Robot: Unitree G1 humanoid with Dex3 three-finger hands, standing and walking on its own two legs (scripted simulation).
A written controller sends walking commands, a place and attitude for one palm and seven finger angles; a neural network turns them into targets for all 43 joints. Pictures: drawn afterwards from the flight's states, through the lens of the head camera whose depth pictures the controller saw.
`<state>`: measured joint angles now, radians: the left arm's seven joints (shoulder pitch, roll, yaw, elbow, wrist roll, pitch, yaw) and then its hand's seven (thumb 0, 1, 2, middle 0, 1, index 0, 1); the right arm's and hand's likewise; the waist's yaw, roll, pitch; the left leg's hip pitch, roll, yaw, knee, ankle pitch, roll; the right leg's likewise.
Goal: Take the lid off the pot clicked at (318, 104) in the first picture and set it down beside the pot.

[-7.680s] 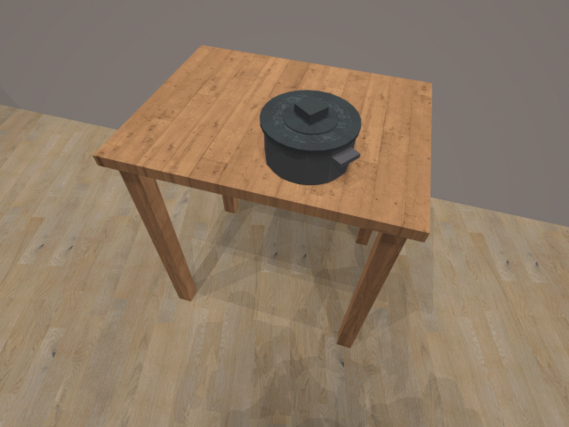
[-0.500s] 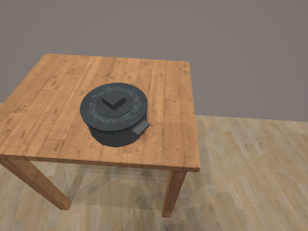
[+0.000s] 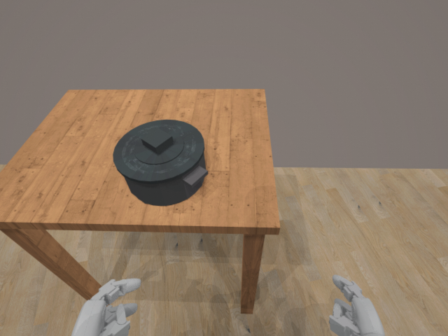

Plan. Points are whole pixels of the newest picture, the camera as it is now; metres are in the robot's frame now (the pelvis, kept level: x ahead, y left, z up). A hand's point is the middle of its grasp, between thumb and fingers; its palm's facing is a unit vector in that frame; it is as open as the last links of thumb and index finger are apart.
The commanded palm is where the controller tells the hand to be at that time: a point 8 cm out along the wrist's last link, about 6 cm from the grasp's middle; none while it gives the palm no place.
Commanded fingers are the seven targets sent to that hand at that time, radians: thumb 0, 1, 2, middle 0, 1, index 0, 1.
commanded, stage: lift the closed hand beside the body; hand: left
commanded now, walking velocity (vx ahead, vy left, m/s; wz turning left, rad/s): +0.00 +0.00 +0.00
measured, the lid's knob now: (157, 140) +0.50 +0.17 +0.09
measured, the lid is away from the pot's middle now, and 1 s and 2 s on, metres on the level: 0.00 0.00 0.00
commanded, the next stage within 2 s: raise the hand higher, near the body in 0.32 s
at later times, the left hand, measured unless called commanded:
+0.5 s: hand out of the picture +0.12 +0.21 +0.02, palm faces +0.25 -0.90 -0.36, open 3.1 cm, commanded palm +0.07 +0.26 +0.05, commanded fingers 0.00 0.90 0.90 -1.30 -1.50 -1.30 -1.50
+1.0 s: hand (59, 319) +0.14 +0.23 +0.07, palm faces +0.27 -0.90 -0.34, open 3.1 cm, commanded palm +0.09 +0.28 +0.10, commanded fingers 0.00 0.90 0.90 -1.30 -1.50 -1.30 -1.50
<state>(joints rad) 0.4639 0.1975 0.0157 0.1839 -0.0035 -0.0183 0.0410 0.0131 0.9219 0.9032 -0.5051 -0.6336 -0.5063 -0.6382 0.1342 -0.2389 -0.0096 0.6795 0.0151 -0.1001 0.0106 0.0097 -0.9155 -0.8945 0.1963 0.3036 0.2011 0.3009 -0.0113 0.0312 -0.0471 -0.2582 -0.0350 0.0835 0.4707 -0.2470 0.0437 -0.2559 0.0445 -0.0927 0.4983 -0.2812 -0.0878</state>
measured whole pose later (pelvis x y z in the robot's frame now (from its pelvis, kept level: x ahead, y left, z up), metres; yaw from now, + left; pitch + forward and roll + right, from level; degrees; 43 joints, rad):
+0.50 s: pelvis +0.00 -0.01 +0.01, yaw +1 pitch -3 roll +0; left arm 0.68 0.26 0.10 -0.14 -0.04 -0.05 0.08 0.02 0.90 0.90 -1.27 -1.47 -1.27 -1.47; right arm 0.20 -0.21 0.03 0.63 0.01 -0.04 -0.06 0.01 -0.91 -0.89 0.20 0.30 0.20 0.30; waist 0.04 0.06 0.01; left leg -0.14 -0.01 0.06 0.43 -0.23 0.03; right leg -0.10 0.08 -0.11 0.37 -0.23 -0.10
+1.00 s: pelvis -0.01 +0.02 +0.01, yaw +1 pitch -5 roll -1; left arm 0.66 0.28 0.12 -0.33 -0.04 -0.06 0.07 0.02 0.90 0.90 -1.30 -1.50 -1.30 -1.50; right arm 0.15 -0.22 0.01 0.59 0.00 -0.08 -0.04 0.01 -0.91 -0.90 0.20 0.30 0.20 0.30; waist 0.07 0.04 0.03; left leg -0.09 -0.04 0.06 0.40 -0.22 0.06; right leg -0.05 0.05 -0.10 0.35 -0.22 -0.07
